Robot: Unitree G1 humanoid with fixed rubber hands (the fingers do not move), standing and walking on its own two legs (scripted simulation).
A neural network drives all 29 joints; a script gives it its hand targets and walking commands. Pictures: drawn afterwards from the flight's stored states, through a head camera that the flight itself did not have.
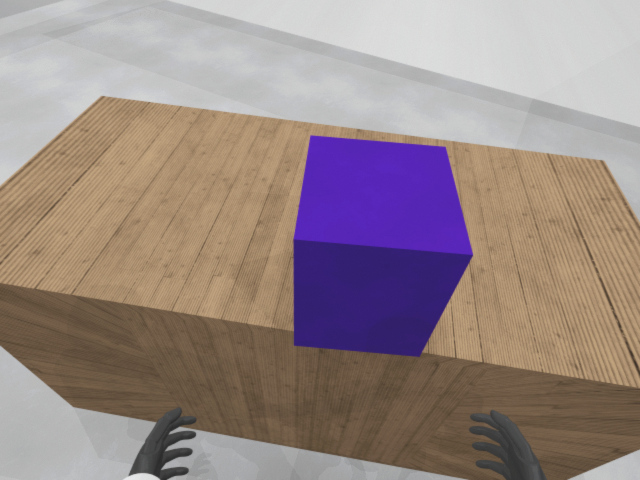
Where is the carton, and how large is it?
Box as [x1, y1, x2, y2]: [294, 135, 472, 356]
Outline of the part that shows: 310,135 294,234 294,345 419,356 472,255 445,147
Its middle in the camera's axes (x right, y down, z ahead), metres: +0.07 +0.01 +0.59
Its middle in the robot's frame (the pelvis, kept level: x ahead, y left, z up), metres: +0.44 -0.03 +0.03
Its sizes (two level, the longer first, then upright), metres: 0.210 0.200 0.250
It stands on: a pedestal, 0.68 m high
